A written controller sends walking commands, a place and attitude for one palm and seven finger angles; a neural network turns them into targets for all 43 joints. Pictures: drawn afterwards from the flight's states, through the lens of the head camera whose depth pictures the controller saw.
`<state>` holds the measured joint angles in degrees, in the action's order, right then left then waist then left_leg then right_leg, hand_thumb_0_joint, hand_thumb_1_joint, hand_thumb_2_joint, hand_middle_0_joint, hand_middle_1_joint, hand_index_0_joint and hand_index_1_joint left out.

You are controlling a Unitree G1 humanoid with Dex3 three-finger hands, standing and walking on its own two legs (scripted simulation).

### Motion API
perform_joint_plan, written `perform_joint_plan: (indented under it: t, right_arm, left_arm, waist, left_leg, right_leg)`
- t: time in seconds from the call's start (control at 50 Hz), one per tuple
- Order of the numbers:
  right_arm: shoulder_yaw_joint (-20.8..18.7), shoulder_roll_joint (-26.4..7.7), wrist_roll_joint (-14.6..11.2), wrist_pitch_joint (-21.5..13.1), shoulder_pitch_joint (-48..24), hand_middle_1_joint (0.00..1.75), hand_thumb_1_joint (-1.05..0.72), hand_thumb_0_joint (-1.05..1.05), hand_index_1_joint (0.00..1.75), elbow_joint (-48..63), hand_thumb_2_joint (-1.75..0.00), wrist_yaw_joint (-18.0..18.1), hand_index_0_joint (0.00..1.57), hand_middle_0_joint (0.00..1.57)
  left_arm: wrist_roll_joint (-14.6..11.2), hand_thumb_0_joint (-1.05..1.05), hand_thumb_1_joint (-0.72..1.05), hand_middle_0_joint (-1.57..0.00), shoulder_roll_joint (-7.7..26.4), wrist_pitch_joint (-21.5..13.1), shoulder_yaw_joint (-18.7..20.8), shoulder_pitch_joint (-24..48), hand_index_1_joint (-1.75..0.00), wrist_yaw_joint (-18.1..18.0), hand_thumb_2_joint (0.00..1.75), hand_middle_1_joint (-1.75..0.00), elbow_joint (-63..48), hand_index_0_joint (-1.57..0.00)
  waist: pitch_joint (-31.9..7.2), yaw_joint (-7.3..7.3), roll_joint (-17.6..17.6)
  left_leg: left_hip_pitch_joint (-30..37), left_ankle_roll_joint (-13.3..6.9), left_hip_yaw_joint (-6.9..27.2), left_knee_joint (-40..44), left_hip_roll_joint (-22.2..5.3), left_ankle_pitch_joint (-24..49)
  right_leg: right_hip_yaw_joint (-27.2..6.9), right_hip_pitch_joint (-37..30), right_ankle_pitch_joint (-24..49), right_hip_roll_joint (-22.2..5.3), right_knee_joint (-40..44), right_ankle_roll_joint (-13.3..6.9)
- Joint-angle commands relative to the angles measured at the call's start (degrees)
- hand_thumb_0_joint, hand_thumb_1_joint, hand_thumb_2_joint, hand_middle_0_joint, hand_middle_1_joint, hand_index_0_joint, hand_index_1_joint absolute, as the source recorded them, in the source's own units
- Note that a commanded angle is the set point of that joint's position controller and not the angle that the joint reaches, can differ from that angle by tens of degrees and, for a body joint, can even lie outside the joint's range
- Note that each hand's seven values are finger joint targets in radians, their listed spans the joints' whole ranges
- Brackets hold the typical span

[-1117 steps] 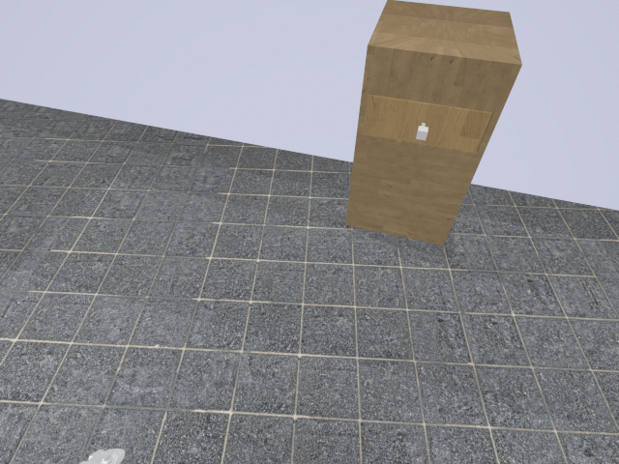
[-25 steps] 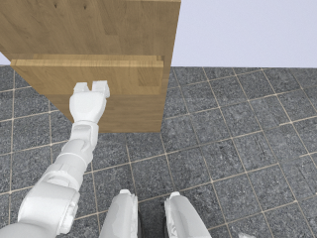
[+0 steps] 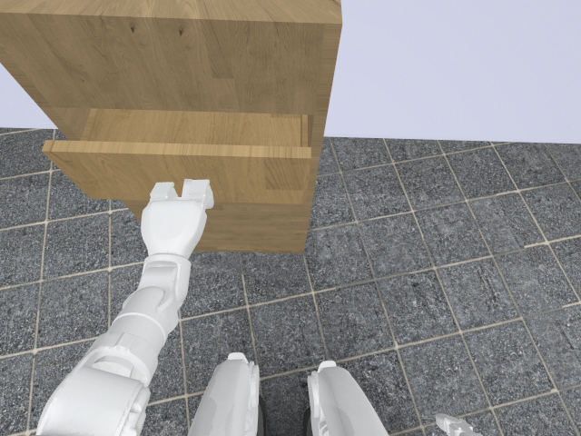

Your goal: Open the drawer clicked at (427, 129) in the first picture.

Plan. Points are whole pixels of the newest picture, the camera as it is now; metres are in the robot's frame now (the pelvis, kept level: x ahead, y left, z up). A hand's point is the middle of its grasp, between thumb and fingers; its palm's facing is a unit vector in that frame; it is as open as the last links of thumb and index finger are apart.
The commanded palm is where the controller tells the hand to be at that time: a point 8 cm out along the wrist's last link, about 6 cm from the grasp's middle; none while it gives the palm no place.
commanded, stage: pull the drawer open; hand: left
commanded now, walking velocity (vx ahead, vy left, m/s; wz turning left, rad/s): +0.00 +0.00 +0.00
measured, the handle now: (185, 200) +0.46 +0.17 -0.06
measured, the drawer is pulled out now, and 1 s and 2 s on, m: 0.08 0.17 0.24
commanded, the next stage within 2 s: none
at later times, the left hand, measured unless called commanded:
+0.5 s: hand (182, 264) +0.37 +0.17 -0.08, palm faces -0.04 -0.07 -1.00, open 6.1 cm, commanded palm +0.33 +0.17 -0.03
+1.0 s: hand (178, 293) +0.32 +0.17 -0.08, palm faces -0.05 -0.09 -1.00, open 6.1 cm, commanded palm +0.28 +0.18 -0.03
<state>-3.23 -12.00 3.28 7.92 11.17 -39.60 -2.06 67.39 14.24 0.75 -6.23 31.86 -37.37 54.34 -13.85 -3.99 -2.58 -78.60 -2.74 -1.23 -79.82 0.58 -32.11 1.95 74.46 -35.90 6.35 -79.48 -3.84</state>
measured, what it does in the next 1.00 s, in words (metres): stands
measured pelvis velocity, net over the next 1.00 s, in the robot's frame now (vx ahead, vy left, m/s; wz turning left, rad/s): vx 0.00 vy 0.00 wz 0.01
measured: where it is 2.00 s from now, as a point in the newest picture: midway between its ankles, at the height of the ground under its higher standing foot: outside the picture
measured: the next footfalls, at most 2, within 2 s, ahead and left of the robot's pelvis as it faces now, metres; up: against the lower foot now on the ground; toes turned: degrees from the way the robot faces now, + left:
none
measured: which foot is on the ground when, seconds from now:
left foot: down 0.00-1.00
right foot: down 0.00-1.00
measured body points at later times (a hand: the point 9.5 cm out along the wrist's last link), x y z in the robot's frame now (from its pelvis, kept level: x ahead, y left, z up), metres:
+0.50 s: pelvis +0.00 +0.00 +0.00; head +0.13 +0.00 +0.43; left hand +0.36 +0.17 -0.03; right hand +0.11 -0.25 -0.14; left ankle +0.04 +0.09 -0.59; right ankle +0.00 -0.08 -0.59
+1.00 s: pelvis +0.00 +0.00 +0.01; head +0.12 +0.00 +0.44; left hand +0.32 +0.17 -0.03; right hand +0.15 -0.24 -0.13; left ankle +0.04 +0.09 -0.59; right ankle +0.00 -0.08 -0.59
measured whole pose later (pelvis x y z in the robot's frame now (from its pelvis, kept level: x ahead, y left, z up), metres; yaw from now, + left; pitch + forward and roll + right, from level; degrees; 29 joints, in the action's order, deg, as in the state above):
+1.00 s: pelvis +0.00 +0.00 +0.01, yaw +0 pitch +28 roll -1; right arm -2.7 -12.0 3.4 9.4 7.4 -36.9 -1.4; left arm 69.1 11.2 0.4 -9.7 11.0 -38.9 37.5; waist -14.4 -0.9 -1.9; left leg -74.6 -3.0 -1.7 -79.1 1.1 -32.3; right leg 1.4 70.6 -36.3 5.9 -79.2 -3.7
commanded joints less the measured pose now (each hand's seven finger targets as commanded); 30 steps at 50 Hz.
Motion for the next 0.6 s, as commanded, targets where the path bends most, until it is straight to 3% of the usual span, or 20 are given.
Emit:
perform_joint_plan:
  t: [0.0,0.02,0.06,0.08,0.12,0.14,0.18,0.2,0.22,0.24,0.28,0.34,0.4,0.42,0.58]
  right_arm:
    - [-3.06,-8.11,-0.01,-0.69,5.46,0.3,-0.9,0.0,0.3,3.93,-0.9,0.65,0.2,0.2]
    - [-3.13,-8.01,0.0,-0.62,5.22,0.3,-0.9,0.0,0.3,4.01,-0.9,0.64,0.2,0.2]
    - [-3.0,-8.08,0.01,-0.7,5.02,0.3,-0.9,0.0,0.3,3.84,-0.9,0.8,0.2,0.2]
    - [-3.01,-8.03,0.04,-0.76,4.96,0.3,-0.9,0.0,0.3,3.85,-0.9,0.93,0.2,0.2]
    - [-3.01,-7.88,0.06,-0.79,4.63,0.3,-0.9,0.0,0.3,4.12,-0.9,0.88,0.2,0.2]
    - [-3.04,-7.98,0.13,-0.83,4.44,0.3,-0.9,0.0,0.3,4.04,-0.9,0.79,0.2,0.2]
    - [-3.09,-7.86,0.09,-0.64,4.11,0.3,-0.9,0.0,0.3,4.27,-0.9,0.7,0.2,0.2]
    - [-3.14,-7.92,0.1,-0.5,3.73,0.3,-0.9,0.0,0.3,4.32,-0.9,0.73,0.2,0.2]
    - [-3.1,-7.89,0.13,-0.47,3.5,0.3,-0.9,0.0,0.3,4.5,-0.9,0.65,0.2,0.2]
    - [-3.19,-7.96,0.15,-0.51,3.44,0.3,-0.9,0.0,0.3,4.39,-0.9,0.52,0.2,0.2]
    - [-3.23,-7.87,0.1,-0.29,3.12,0.3,-0.9,0.0,0.3,4.57,-0.9,0.62,0.2,0.2]
    - [-3.06,-7.88,0.16,-0.5,2.58,0.3,-0.9,0.0,0.3,4.88,-0.9,0.74,0.2,0.2]
    - [-2.85,-7.7,0.03,-0.23,1.73,0.3,-0.9,0.0,0.3,5.08,-0.9,0.98,0.2,0.2]
    - [-2.91,-7.63,0.0,-0.38,1.6,0.3,-0.9,0.0,0.3,5.28,-0.9,0.89,0.2,0.2]
    - [-2.93,-7.6,0.07,0.0,0.29,0.3,-0.9,0.0,0.3,6.41,-0.9,0.92,0.2,0.2]
  left_arm:
    - [0.21,0.0,0.9,-0.4,5.27,-0.22,1.39,9.07,-1.35,-2.47,0.9,-1.35,-9.57,-0.4]
    - [0.12,0.0,0.9,-0.4,4.3,-0.17,0.74,8.61,-1.35,-2.56,0.9,-1.35,-9.45,-0.4]
    - [-0.01,0.0,0.9,-0.4,5.5,-0.43,1.67,8.75,-1.35,-2.63,0.9,-1.35,-9.69,-0.4]
    - [0.19,0.0,0.9,-0.4,6.31,-0.53,2.32,7.82,-1.35,-2.75,0.9,-1.35,-9.42,-0.4]
    - [0.33,0.0,0.9,-0.4,4.75,-0.77,1.22,6.38,-1.35,-3.04,0.9,-1.35,-10.61,-0.4]
    - [0.44,0.0,0.9,-0.4,5.94,-0.89,2.4,5.76,-1.35,-3.21,0.9,-1.35,-11.11,-0.4]
    - [0.49,0.0,0.9,-0.4,4.3,-0.88,1.06,5.14,-1.35,-3.53,0.9,-1.35,-11.99,-0.4]
    - [0.93,0.0,0.9,-0.4,5.35,-0.92,2.1,4.15,-1.35,-3.8,0.9,-1.35,-11.94,-0.4]
    - [0.81,0.0,0.9,-0.4,3.69,-0.66,0.7,3.6,-1.35,-3.86,0.9,-1.35,-11.85,-0.4]
    - [0.83,0.0,0.9,-0.4,4.1,-0.72,1.22,4.04,-1.35,-3.97,0.9,-1.35,-12.7,-0.4]
    - [0.72,0.0,0.9,-0.4,3.57,-0.48,0.79,3.03,-1.35,-4.05,0.9,-1.35,-12.27,-0.4]
    - [0.64,0.0,0.9,-0.4,4.97,-0.6,2.18,0.69,-1.35,-4.12,0.9,-1.35,-13.57,-0.4]
    - [1.02,0.0,0.9,-0.4,4.61,-0.64,1.46,-0.23,-1.35,-4.25,0.9,-1.35,-14.15,-0.4]
    - [0.98,0.0,0.9,-0.4,3.55,-0.65,0.58,-0.55,-1.35,-4.24,0.9,-1.35,-14.76,-0.4]
    - [0.91,0.0,0.9,-0.4,3.21,-0.25,0.49,-5.8,-1.35,-4.25,0.9,-1.35,-18.67,-0.4]
  waist:
    - [-28.39,0.75,0.17]
    - [-27.5,0.45,0.9]
    - [-27.49,0.43,1.97]
    - [-26.44,0.77,2.02]
    - [-27.16,1.04,1.62]
    - [-27.6,1.73,0.51]
    - [-27.53,1.41,1.14]
    - [-27.26,1.86,1.34]
    - [-26.42,1.39,1.73]
    - [-26.47,1.67,0.36]
    - [-25.83,1.37,2.81]
    - [-26.27,2.56,1.47]
    - [-25.37,2.2,2.96]
    - [-24.66,2.25,2.0]
    - [-25.92,3.28,2.08]
  left_leg:
    - [26.02,0.1,3.21,6.72,0.11,22.53]
    - [25.64,-0.01,3.05,6.73,0.17,21.88]
    - [24.3,-0.13,2.94,6.53,0.22,20.77]
    - [23.88,-0.14,2.82,6.62,0.34,20.25]
    - [24.3,-0.15,2.73,6.79,0.5,20.57]
    - [25.1,0.11,2.96,6.93,0.4,21.42]
    - [25.4,-0.04,2.95,7.01,0.34,21.06]
    - [25.56,0.13,3.1,7.08,0.37,21.17]
    - [25.45,0.0,3.16,7.16,0.34,20.7]
    - [26.3,0.18,3.4,7.32,0.25,21.5]
    - [25.2,-0.06,3.12,7.27,0.34,19.84]
    - [25.18,0.07,2.98,7.45,0.61,20.23]
    - [24.21,-0.07,2.9,7.39,0.68,19.29]
    - [24.54,-0.09,2.86,7.57,0.71,18.91]
    - [26.81,0.02,3.14,7.84,0.67,20.45]
  right_leg:
    - [-3.34,-13.44,27.75,-1.98,10.97,0.89]
    - [-3.51,-13.46,27.46,-2.01,11.44,0.96]
    - [-3.73,-13.78,26.71,-2.05,11.4,1.08]
    - [-4.04,-13.95,26.47,-1.99,11.72,0.95]
    - [-4.07,-14.62,27.11,-2.12,11.69,0.93]
    - [-3.92,-14.2,27.28,-2.06,11.29,0.64]
    - [-3.72,-14.1,26.72,-2.1,11.44,0.78]
    - [-3.89,-13.57,26.34,-2.06,11.27,0.66]
    - [-3.79,-13.37,25.97,-2.04,11.66,0.7]
    - [-3.57,-12.71,26.11,-2.05,11.4,0.52]
    - [-3.56,-13.36,24.85,-2.12,11.93,0.75]
    - [-3.97,-14.15,25.65,-2.07,11.74,0.51]
    - [-4.48,-14.33,25.06,-2.17,11.92,0.69]
    - [-4.3,-14.06,24.51,-2.22,12.24,0.62]
    - [-3.85,-14.38,25.46,-2.26,11.97,0.45]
